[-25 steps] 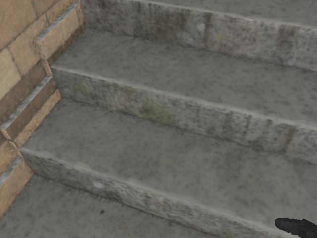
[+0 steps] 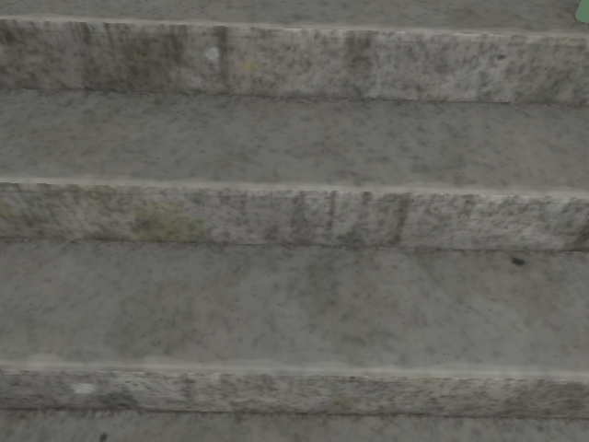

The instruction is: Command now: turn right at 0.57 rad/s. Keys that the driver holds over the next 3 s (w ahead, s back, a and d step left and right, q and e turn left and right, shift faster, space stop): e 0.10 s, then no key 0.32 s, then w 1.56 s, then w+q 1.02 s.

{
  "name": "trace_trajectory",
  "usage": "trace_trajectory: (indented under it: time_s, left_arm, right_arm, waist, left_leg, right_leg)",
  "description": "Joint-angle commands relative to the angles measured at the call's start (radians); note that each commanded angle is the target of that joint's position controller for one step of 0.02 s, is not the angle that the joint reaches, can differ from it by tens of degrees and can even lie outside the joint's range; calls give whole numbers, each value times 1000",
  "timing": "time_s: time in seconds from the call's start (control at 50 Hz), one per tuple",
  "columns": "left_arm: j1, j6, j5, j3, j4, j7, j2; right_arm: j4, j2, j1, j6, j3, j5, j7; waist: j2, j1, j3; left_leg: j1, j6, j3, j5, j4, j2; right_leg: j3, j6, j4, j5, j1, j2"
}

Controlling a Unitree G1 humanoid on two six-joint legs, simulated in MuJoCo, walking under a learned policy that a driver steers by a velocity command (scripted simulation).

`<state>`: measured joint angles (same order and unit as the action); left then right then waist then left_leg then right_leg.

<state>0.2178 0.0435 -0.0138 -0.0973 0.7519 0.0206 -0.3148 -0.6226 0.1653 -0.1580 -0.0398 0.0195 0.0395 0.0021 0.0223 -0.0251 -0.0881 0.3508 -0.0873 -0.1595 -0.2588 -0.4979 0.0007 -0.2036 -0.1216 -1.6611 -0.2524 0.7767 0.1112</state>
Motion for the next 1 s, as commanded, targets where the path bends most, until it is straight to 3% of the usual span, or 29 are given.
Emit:
trace_trajectory:
  time_s: [0.02, 0.06, 0.1, 0.16, 0.2, 0.24, 0.28, 0.32, 0.34, 0.36, 0.38, 0.42, 0.44, 0.48, 0.52, 0.58, 0.64, 0.68, 0.7, 0.72, 0.76, 0.8, 0.84, 0.9, 0.92, 0.94, 0.96, 0.98, 1.0]
  left_arm:
    - [-92, 35, 4, -12, -73, 21, -66]
    - [-71, 38, -3, -10, -63, 24, -68]
    - [-37, 34, -6, -3, -44, 19, -62]
    - [-20, 20, -16, 0, -27, -9, -44]
    - [-14, 15, -32, 20, -32, -44, 1]
    - [-74, 7, -29, 44, -89, -97, 48]
    - [-71, 27, -5, 44, -121, -106, 39]
    - [-23, 56, 14, 39, -123, -96, 29]
    - [-63, 70, -10, 31, -155, -75, -34]
    - [-109, 71, 18, 23, -169, -71, -93]
    - [-108, 63, 13, 30, -167, -76, -36]
    - [-154, 53, -3, 37, -172, -79, 8]
    - [-98, 45, 11, 44, -131, -86, 27]
    - [6, 35, 4, 14, -74, -88, -39]
    - [-8, 34, -17, -1, -67, -69, -68]
    - [-77, 26, -12, 17, -70, -46, -18]
    - [-112, -1, -18, 22, -59, -45, 7]
    - [-138, -25, -27, 26, -57, -56, 39]
    - [-174, -28, -33, 36, -60, -71, 74]
    - [-222, -19, -26, 44, -54, -77, 94]
    - [-237, 14, -18, 63, -44, -69, 144]
    - [-257, 21, -28, 91, -68, -79, 160]
    - [-307, -13, -20, 137, -122, -105, 217]
    - [-378, -42, 14, 176, -143, -116, 224]
    - [-485, -47, 26, 168, -190, -105, 146]
    - [-586, -74, -9, 170, -209, -121, 139]
    - [-712, -88, -4, 187, -256, -122, 163]
    - [-571, -95, -5, 189, -200, -140, 215]
    - [-474, -102, 1, 175, -144, -139, 173]
  right_arm:
    - [58, 102, -22, -11, -18, -7, 16]
    - [45, 109, -18, -7, -21, -8, 36]
    - [37, 111, 0, -21, -24, 11, 42]
    - [43, 54, 105, -54, -5, 1, 40]
    - [49, 38, 197, -73, 6, -13, 41]
    - [15, 107, 176, -73, -17, -26, 28]
    - [-58, 163, 87, -68, -43, -24, 20]
    - [-125, 57, 0, -71, -10, -44, 38]
    - [-131, 6, -122, -81, -8, -48, 28]
    - [-83, 24, -120, -102, -7, -61, -1]
    - [-44, 71, 7, -103, -21, -61, -8]
    - [-14, 116, 79, -82, -45, -44, -15]
    - [-39, 103, 44, -74, -43, -39, -3]
    - [-81, 116, -9, -61, -54, -12, 22]
    - [-79, 118, 13, -61, -61, -4, 21]
    - [-92, 99, -44, -74, -60, -10, 7]
    - [-121, 90, -115, -83, -63, -7, 9]
    - [-181, 156, -236, -88, -85, -5, 8]
    - [-222, 222, -350, -81, -102, -2, 5]
    - [-288, 230, -552, -71, -103, 22, 6]
    - [-417, 142, -640, -41, -65, 92, 26]
    - [-476, -24, -564, -16, 5, 115, 48]
    - [-506, -76, -501, -5, 33, 119, 46]
    - [-479, -40, -366, -39, 24, 145, 23]
    - [-482, -18, -366, -54, 19, 129, 32]
    - [-440, -2, -311, -61, 20, 78, 43]
    - [-484, 43, -432, -62, 16, 47, 77]
    - [-474, 144, -466, -71, 0, 20, 86]
    - [-460, 207, -449, -89, -11, 6, 96]
  waist:
    - [-107, -57, -19]
    - [-105, -41, -14]
    - [-101, -20, -8]
    - [-83, 25, -28]
    - [-57, 74, -29]
    - [-105, 31, -40]
    - [-97, 18, 12]
    - [-80, 40, -46]
    - [58, -37, -119]
    - [170, -42, -195]
    - [95, -9, -142]
    - [46, 4, -88]
    - [27, 12, -70]
    - [18, 45, 19]
    - [64, 51, 31]
    - [95, 18, 5]
    - [48, 0, 21]
    - [-107, -34, 27]
    - [-241, -97, 35]
    - [-281, -206, 54]
    - [-168, -162, 102]
    - [-25, -96, 121]
    - [-36, -24, 115]
    - [-49, 37, 126]
    - [32, 22, 111]
    - [-47, 34, 77]
    - [-124, 3, 69]
    - [-251, 69, 46]
    - [-217, 97, 32]
  left_leg:
    - [-290, -205, 283, 0, 210, 281]
    - [-270, -225, 282, -46, 239, 312]
    - [-256, -248, 284, -1, 260, 356]
    - [-178, -196, 167, 36, 253, 299]
    - [-105, -117, 58, 6, 211, 249]
    - [-83, -100, 41, 4, 139, 225]
    - [-92, -141, 113, 2, 74, 295]
    - [-60, -49, 112, 92, -26, 299]
    - [-26, 63, -22, 15, -171, 173]
    - [63, 134, -31, -55, -208, 72]
    - [32, 147, -15, -55, -197, 66]
    - [-3, 94, -12, 46, -165, 81]
    - [-33, 79, -3, 16, -127, 96]
    - [6, 47, -8, -133, -126, 83]
    - [50, 15, 7, -185, -161, 70]
    - [40, -32, 55, -120, -188, 64]
    - [-93, -70, 72, -91, -93, 58]
    - [-276, -195, 279, -83, 79, 178]
    - [-483, -305, 510, 16, 202, 306]
    - [-638, -388, 691, 116, 283, 434]
    - [-683, -291, 603, 236, 178, 428]
    - [-649, -213, 433, 101, 178, 386]
    - [-457, -169, 316, 23, 264, 335]
    - [-116, -144, 147, 15, 412, 209]
    - [-9, -125, 112, 21, 468, 190]
    - [311, -170, 78, 115, 610, 154]
    - [339, -206, 145, 312, 678, 202]
    - [201, -256, 115, 998, 555, 251]
    - [-46, -229, 87, 1407, 414, 268]
  right_leg:
    - [-19, -10, 109, -5, 245, -21]
    - [1, -6, 167, -19, 245, -45]
    - [-26, 4, 133, 43, 251, -76]
    - [24, 17, 223, 61, 106, -117]
    - [114, 1, 505, -3, -61, -194]
    - [236, -10, 747, -243, -214, -181]
    - [263, 57, 1012, -22, -297, -168]
    - [208, 158, 1214, 284, -500, -165]
    - [60, 308, 1151, 781, -603, -280]
    - [-95, 460, 1152, 733, -670, -361]
    - [-64, 404, 1161, 527, -583, -328]
    - [37, 289, 1119, 308, -469, -259]
    - [49, 262, 1139, 166, -441, -240]
    - [42, 313, 1211, -202, -397, -226]
    - [-51, 398, 1297, -350, -405, -262]
    - [-150, 457, 1344, -336, -448, -334]
    - [-29, 425, 1283, -187, -390, -290]
    - [171, 328, 1033, -100, -198, -146]
    - [262, 252, 781, -91, 43, -48]
    - [151, 246, 383, -219, 301, -17]
    - [7, 341, -496, -200, 732, 11]
    - [-26, 447, -585, -120, 925, -35]
    - [69, 486, -597, -109, 901, -100]
    - [228, 464, -412, -16, 694, -194]
    - [272, 455, -113, 66, 553, -227]
    - [382, 420, 117, 118, 130, -218]
    - [397, 344, 163, -99, -26, -159]
    - [469, 307, 110, -43, -96, -78]
    - [460, 287, 284, -74, -39, -49]
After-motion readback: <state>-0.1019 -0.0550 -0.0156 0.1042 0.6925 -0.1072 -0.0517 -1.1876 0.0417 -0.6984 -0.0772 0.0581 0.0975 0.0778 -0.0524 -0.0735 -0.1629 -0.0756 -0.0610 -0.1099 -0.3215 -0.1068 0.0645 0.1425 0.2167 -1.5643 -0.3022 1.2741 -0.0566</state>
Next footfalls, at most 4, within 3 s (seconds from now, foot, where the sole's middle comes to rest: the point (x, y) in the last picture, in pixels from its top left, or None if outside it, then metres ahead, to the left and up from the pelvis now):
0.32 right None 0.04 -0.17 -0.77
1.04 right None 0.36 -0.19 -0.61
1.50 left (298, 311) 0.64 0.00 -0.44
2.06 right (424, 146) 0.94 -0.26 -0.28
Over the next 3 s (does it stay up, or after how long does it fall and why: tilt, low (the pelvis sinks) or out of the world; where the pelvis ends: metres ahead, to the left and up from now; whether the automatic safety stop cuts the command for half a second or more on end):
stays up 1.25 -0.12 0.66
